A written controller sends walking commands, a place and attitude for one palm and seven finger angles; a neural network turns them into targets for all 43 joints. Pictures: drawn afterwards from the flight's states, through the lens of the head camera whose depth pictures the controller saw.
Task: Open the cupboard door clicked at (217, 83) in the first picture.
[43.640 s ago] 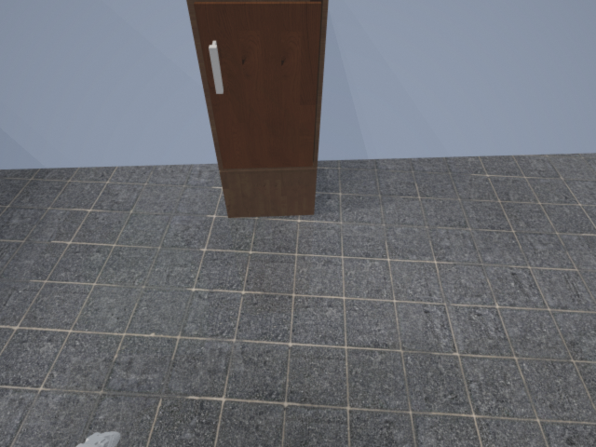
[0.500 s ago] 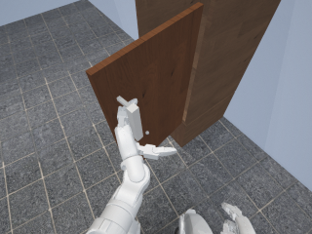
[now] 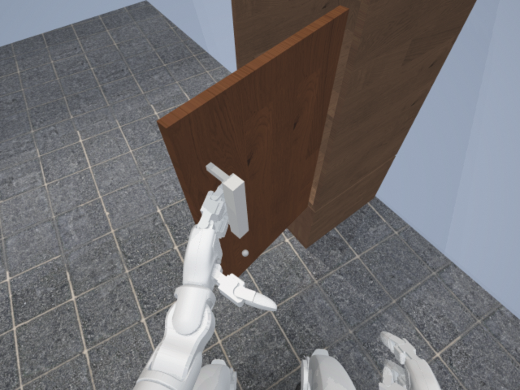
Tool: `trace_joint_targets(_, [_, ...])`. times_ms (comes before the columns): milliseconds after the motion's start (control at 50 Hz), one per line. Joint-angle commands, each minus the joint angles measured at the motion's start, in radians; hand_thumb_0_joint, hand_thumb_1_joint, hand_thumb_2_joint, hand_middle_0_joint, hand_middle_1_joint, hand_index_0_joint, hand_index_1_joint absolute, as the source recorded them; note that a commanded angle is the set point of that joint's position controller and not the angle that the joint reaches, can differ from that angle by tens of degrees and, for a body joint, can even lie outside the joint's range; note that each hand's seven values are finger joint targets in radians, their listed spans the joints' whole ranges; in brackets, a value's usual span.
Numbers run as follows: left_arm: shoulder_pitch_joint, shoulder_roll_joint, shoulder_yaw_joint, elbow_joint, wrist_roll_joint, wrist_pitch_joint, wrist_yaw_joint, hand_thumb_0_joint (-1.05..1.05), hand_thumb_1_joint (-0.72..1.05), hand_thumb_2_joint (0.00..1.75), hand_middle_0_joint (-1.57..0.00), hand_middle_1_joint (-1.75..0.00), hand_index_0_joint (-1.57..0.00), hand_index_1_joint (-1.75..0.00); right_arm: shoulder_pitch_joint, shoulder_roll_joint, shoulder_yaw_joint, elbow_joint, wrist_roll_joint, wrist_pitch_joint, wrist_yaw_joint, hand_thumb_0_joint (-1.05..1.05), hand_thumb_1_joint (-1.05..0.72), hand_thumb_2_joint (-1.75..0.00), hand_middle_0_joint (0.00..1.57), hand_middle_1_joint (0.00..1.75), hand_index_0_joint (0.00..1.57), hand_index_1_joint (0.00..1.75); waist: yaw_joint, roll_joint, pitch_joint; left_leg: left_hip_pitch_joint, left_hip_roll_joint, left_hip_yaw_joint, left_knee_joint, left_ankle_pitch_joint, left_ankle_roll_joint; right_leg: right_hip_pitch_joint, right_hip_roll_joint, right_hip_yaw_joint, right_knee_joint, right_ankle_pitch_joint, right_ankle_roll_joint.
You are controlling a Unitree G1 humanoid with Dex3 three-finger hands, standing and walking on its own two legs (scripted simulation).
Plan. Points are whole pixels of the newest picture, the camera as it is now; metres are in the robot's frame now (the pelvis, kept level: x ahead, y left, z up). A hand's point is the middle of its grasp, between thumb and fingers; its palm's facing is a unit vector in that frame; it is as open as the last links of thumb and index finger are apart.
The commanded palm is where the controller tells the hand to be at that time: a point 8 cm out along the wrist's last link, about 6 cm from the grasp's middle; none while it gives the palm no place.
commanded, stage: slide the hand sideways off the handle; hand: left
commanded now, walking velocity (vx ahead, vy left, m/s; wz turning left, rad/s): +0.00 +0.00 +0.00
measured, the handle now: (227, 201) +0.39 +0.07 +0.05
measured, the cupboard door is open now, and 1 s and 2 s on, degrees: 100 100 100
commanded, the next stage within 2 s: draw the hand back to the body in 0.74 s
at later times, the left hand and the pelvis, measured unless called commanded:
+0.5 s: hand (217, 287) +0.26 +0.07 +0.04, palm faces -0.07 -1.00 +0.00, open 16.3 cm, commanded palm +0.23 +0.13 +0.04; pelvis +0.01 +0.00 -0.01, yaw +1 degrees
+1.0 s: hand (195, 300) +0.23 +0.09 +0.06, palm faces -0.06 -1.00 -0.06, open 16.3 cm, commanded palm +0.20 +0.16 +0.07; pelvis +0.01 -0.01 -0.01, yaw +1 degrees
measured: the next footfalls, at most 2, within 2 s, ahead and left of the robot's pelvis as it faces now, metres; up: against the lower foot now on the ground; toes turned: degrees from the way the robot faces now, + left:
none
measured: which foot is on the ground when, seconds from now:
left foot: down 0.00-1.00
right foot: down 0.00-1.00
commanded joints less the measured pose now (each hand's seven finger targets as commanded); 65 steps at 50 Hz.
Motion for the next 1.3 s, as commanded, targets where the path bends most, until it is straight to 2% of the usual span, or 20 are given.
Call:
trace_joint_targets(0, [-0.135, -0.001, -0.009, -0.284, -0.002, -0.057, -0.019, 0.0, -0.5, 0.3, -0.15, -0.3, -0.15, -0.3, -0.053, -0.101, -0.037, -0.166, 0.01, -0.047, -0.019, 0.0, -0.9, -0.9, 0.2, 0.3, 0.2, 0.3, 0.0, -0.073, -0.286, 0.047, -0.023, -0.019, -0.166, 0.184, 0.007, 0.291, 0.026, 0.013, -0.153, 0.148, -0.026])
trace_joint_targets(80, [-0.02, -0.005, -0.019, -0.367, -0.016, -0.043, -0.026, 0.0, -0.5, 0.3, -0.15, -0.3, -0.15, -0.3, -0.049, -0.094, -0.035, -0.182, 0.012, -0.053, -0.025, 0.0, -0.9, -0.9, 0.2, 0.3, 0.2, 0.3, 0.005, -0.075, -0.315, 0.064, -0.021, -0.023, -0.155, 0.243, 0.005, 0.314, 0.028, 0.005, -0.134, 0.217, -0.023])
trace_joint_targets(140, [0.016, 0.03, -0.002, -0.419, -0.013, -0.039, -0.033, 0.0, -0.5, 0.3, -0.15, -0.3, -0.15, -0.3, -0.052, -0.096, -0.032, -0.189, 0.012, -0.055, -0.033, 0.0, -0.9, -0.9, 0.2, 0.3, 0.2, 0.3, 0.005, -0.069, -0.299, 0.057, -0.02, -0.031, -0.145, 0.252, 0.003, 0.301, 0.028, 0.005, -0.122, 0.22, -0.024])
trace_joint_targets(240, [0.092, 0.046, 0.002, -0.471, -0.02, -0.029, -0.067, 0.0, -0.5, 0.3, -0.15, -0.3, -0.15, -0.3, -0.054, -0.095, -0.03, -0.199, 0.013, -0.062, -0.041, 0.0, -0.9, -0.9, 0.2, 0.3, 0.2, 0.3, 0.003, -0.076, -0.282, 0.039, -0.023, -0.035, -0.129, 0.236, 0.003, 0.293, 0.027, 0.008, -0.116, 0.208, -0.022])
trace_joint_targets(300, [0.156, 0.034, -0.019, -0.517, -0.027, -0.017, -0.088, 0.0, -0.5, 0.3, -0.15, -0.3, -0.15, -0.3, -0.052, -0.092, -0.028, -0.215, 0.016, -0.068, -0.042, 0.0, -0.9, -0.9, 0.2, 0.3, 0.2, 0.3, 0.0, -0.051, -0.276, 0.05, -0.023, -0.035, -0.125, 0.241, 0.002, 0.279, 0.027, 0.002, -0.111, 0.215, -0.02])
trace_joint_targets(360, [0.226, 0.06, 0.008, -0.546, -0.034, -0.007, -0.099, 0.0, -0.5, 0.3, -0.15, -0.3, -0.15, -0.3, -0.048, -0.093, -0.029, -0.224, 0.017, -0.072, -0.047, 0.0, -0.9, -0.9, 0.2, 0.3, 0.2, 0.3, 0.006, -0.073, -0.281, 0.041, -0.023, -0.038, -0.115, 0.258, 0.003, 0.288, 0.029, 0.003, -0.102, 0.234, -0.019])
trace_joint_targets(540, [0.366, 0.114, 0.058, -0.634, -0.052, -0.007, -0.124, 0.0, -0.5, 0.3, -0.15, -0.3, -0.15, -0.3, -0.047, -0.093, -0.027, -0.251, 0.019, -0.087, -0.058, 0.0, -0.9, -0.9, 0.2, 0.3, 0.2, 0.3, 0.013, -0.064, -0.261, -0.001, -0.026, -0.036, -0.088, 0.233, 0.003, 0.287, 0.031, 0.015, -0.096, 0.212, -0.018])
trace_joint_targets(600, [0.344, 0.124, 0.063, -0.65, -0.057, -0.014, -0.139, 0.0, -0.5, 0.3, -0.15, -0.3, -0.15, -0.3, -0.05, -0.095, -0.027, -0.247, 0.018, -0.093, -0.063, 0.0, -0.9, -0.9, 0.2, 0.3, 0.2, 0.3, 0.002, -0.051, -0.243, -0.017, -0.027, -0.035, -0.076, 0.196, 0.004, 0.26, 0.028, 0.022, -0.097, 0.172, -0.015])
trace_joint_targets(660, [0.411, 0.146, 0.104, -0.645, -0.079, -0.012, -0.157, 0.0, -0.5, 0.3, -0.15, -0.3, -0.15, -0.3, -0.048, -0.098, -0.029, -0.254, 0.022, -0.099, -0.068, 0.0, -0.9, -0.9, 0.2, 0.3, 0.2, 0.3, 0.015, -0.072, -0.252, -0.038, -0.028, -0.031, -0.071, 0.176, 0.005, 0.276, 0.029, 0.032, -0.105, 0.138, -0.013])
trace_joint_targets(700, [0.382, 0.13, 0.078, -0.671, -0.086, -0.014, -0.17, 0.0, -0.5, 0.3, -0.15, -0.3, -0.15, -0.3, -0.051, -0.098, -0.026, -0.256, 0.024, -0.107, -0.069, 0.0, -0.9, -0.9, 0.2, 0.3, 0.2, 0.3, 0.002, -0.04, -0.235, -0.038, -0.03, -0.032, -0.068, 0.163, 0.005, 0.254, 0.028, 0.03, -0.106, 0.12, -0.013])
trace_joint_targets(780, [0.38, 0.124, 0.065, -0.676, -0.093, -0.009, -0.179, 0.0, -0.5, 0.3, -0.15, -0.3, -0.15, -0.3, -0.038, -0.104, -0.029, -0.253, 0.024, -0.123, -0.073, 0.0, -0.9, -0.9, 0.2, 0.3, 0.2, 0.3, -0.007, -0.056, -0.245, -0.042, -0.027, -0.037, -0.055, 0.164, 0.007, 0.238, 0.029, 0.027, -0.1, 0.114, -0.01])
trace_joint_targets(800, [0.38, 0.149, 0.09, -0.676, -0.092, -0.009, -0.177, 0.0, -0.5, 0.3, -0.15, -0.3, -0.15, -0.3, -0.035, -0.108, -0.03, -0.25, 0.025, -0.124, -0.075, 0.0, -0.9, -0.9, 0.2, 0.3, 0.2, 0.3, -0.003, -0.06, -0.253, -0.043, -0.027, -0.037, -0.053, 0.167, 0.006, 0.241, 0.029, 0.029, -0.097, 0.116, -0.012])
trace_joint_targets(820, [0.393, 0.136, 0.079, -0.68, -0.09, -0.005, -0.177, 0.0, -0.5, 0.3, -0.15, -0.3, -0.15, -0.3, -0.038, -0.105, -0.029, -0.254, 0.024, -0.126, -0.074, 0.0, -0.9, -0.9, 0.2, 0.3, 0.2, 0.3, 0.004, -0.047, -0.261, -0.041, -0.029, -0.036, -0.056, 0.169, 0.005, 0.246, 0.029, 0.028, -0.094, 0.116, -0.012])
trace_joint_targets(880, [0.412, 0.224, 0.162, -0.763, -0.099, 0.022, -0.167, 0.0, -0.5, 0.3, -0.15, -0.3, -0.15, -0.3, -0.031, -0.104, -0.029, -0.273, 0.032, -0.117, -0.079, 0.0, -0.9, -0.9, 0.2, 0.3, 0.2, 0.3, 0.026, -0.03, -0.295, -0.006, -0.032, -0.025, -0.086, 0.187, 0.009, 0.32, 0.029, 0.043, -0.126, 0.133, -0.011])
trace_joint_targets(920, [0.45, 0.228, 0.183, -0.794, -0.111, 0.043, -0.166, 0.0, -0.5, 0.3, -0.15, -0.3, -0.15, -0.3, -0.024, -0.099, -0.026, -0.281, 0.039, -0.113, -0.085, 0.0, -0.9, -0.9, 0.2, 0.3, 0.2, 0.3, 0.032, -0.029, -0.29, 0.025, -0.033, -0.02, -0.113, 0.201, 0.01, 0.358, 0.033, 0.04, -0.152, 0.155, -0.008])
trace_joint_targets(980, [0.491, 0.234, 0.214, -0.792, -0.143, 0.074, -0.177, 0.0, -0.5, 0.3, -0.15, -0.3, -0.15, -0.3, -0.021, -0.098, -0.02, -0.276, 0.049, -0.11, -0.092, 0.0, -0.9, -0.9, 0.2, 0.3, 0.2, 0.3, 0.025, -0.058, -0.24, 0.042, -0.031, -0.02, -0.147, 0.204, 0.009, 0.395, 0.036, 0.038, -0.199, 0.157, -0.002])
trace_joint_targets(1040, [0.498, 0.226, 0.203, -0.776, -0.164, 0.093, -0.21, 0.0, -0.5, 0.3, -0.15, -0.3, -0.15, -0.3, -0.032, -0.104, -0.013, -0.278, 0.053, -0.116, -0.102, 0.0, -0.9, -0.9, 0.2, 0.3, 0.2, 0.3, 0.007, -0.102, -0.158, 0.042, -0.029, -0.023, -0.169, 0.165, 0.012, 0.391, 0.036, 0.049, -0.259, 0.082, 0.005])
trace_joint_targets(1120, [0.517, 0.255, 0.242, -0.807, -0.19, 0.097, -0.256, 0.0, -0.5, 0.3, -0.15, -0.3, -0.15, -0.3, -0.029, -0.114, -0.01, -0.275, 0.056, -0.133, -0.107, 0.0, -0.9, -0.9, 0.2, 0.3, 0.2, 0.3, 0.016, -0.04, -0.141, 0.1, -0.029, -0.025, -0.209, 0.165, 0.01, 0.396, 0.037, 0.034, -0.278, 0.069, 0.0])
trace_joint_targets(1240, [0.553, 0.309, 0.319, -0.862, -0.23, 0.11, -0.282, 0.0, -0.47, 0.32, -0.15, -0.3, -0.15, -0.3, -0.034, -0.113, -0.008, -0.272, 0.064, -0.148, -0.112, 0.0, -0.9, -0.9, 0.2, 0.3, 0.2, 0.3, 0.032, -0.007, -0.128, 0.165, -0.024, -0.029, -0.256, 0.219, 0.009, 0.453, 0.045, 0.015, -0.298, 0.131, -0.002])
trace_joint_targets(1280, [0.544, 0.317, 0.344, -0.85, -0.242, 0.123, -0.288, 0.0, -0.4, 0.34, -0.15, -0.3, -0.15, -0.3, -0.032, -0.112, -0.007, -0.261, 0.067, -0.152, -0.115, 0.0, -0.9, -0.9, 0.2, 0.3, 0.2, 0.3, 0.028, -0.029, -0.102, 0.177, -0.02, -0.029, -0.268, 0.218, 0.007, 0.459, 0.046, 0.013, -0.317, 0.131, 0.003])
